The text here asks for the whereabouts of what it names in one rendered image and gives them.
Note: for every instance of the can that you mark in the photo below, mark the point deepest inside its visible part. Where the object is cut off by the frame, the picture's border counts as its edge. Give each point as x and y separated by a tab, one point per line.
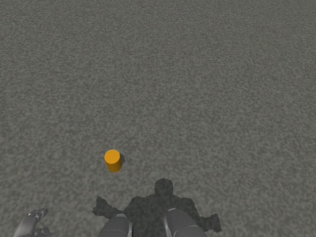
113	161

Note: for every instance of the left robot hand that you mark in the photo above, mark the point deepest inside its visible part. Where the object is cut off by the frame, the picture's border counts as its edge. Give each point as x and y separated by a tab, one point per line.
27	226

